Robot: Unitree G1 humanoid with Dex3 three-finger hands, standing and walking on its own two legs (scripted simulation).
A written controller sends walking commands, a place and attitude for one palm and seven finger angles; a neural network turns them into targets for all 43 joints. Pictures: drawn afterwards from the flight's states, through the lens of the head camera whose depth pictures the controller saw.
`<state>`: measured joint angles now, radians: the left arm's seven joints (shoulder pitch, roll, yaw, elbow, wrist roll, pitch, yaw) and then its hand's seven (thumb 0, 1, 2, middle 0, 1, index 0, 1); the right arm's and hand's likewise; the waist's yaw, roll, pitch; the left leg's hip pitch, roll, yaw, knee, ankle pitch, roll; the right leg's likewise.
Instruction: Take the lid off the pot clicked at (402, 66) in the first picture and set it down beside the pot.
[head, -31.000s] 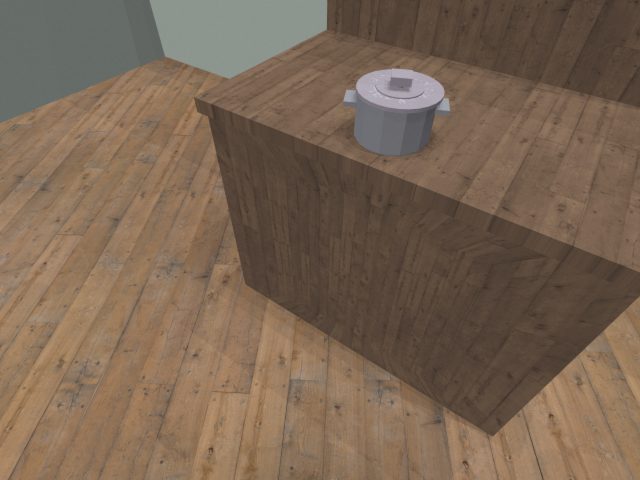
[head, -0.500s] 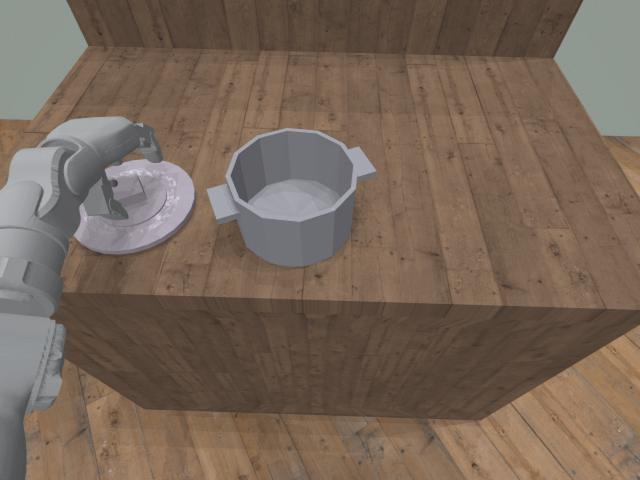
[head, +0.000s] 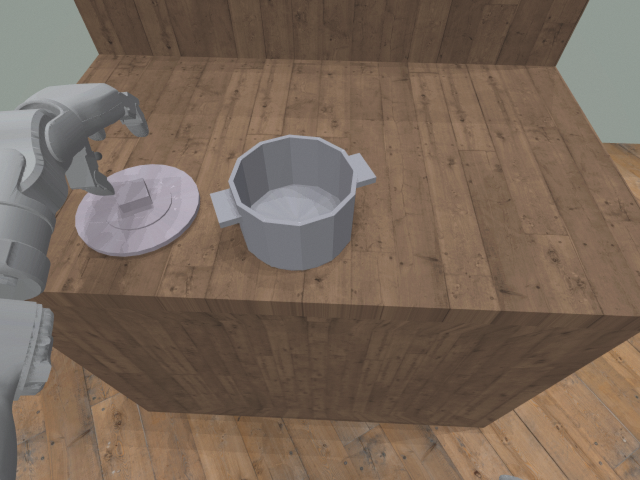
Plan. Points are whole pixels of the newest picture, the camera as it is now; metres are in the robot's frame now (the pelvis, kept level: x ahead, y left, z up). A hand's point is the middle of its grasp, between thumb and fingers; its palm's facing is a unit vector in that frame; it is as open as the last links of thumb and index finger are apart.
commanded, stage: raise the empty hand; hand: left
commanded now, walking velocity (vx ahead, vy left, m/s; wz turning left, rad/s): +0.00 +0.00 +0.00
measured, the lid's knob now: (133, 195) +0.49 +0.26 +0.07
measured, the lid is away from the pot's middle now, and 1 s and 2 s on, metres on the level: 0.23 0.23 0.23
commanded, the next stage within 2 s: draw the hand back to the body in 0.52 s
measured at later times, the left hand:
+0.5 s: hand (80, 111) +0.47 +0.26 +0.21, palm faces -0.26 -0.04 -0.96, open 11.1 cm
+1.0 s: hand (59, 144) +0.43 +0.27 +0.20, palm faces -0.24 -0.03 -0.97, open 11.1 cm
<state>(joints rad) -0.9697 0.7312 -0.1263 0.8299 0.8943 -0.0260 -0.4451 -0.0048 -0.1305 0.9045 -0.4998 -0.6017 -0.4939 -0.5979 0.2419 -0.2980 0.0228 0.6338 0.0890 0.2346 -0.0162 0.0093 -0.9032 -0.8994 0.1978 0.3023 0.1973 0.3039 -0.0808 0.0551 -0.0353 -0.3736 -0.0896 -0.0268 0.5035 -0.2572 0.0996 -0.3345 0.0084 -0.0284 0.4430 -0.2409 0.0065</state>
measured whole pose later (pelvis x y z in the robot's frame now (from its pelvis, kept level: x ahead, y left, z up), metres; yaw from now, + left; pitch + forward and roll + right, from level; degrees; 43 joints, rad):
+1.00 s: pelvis +0.00 +0.01 +0.00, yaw +0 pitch +6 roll -2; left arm -0.87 0.77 -0.09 0.57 0.86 0.08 -0.53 0.00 -0.13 0.90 -0.50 -0.60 -0.49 -0.60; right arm 0.22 -0.30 0.03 0.59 0.09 0.21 0.01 0.01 -0.90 -0.90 0.20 0.30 0.20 0.30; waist -0.05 0.07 -0.02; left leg -0.32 -0.10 -0.02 0.47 -0.24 0.11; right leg -0.28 -0.01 -0.02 0.42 -0.23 0.02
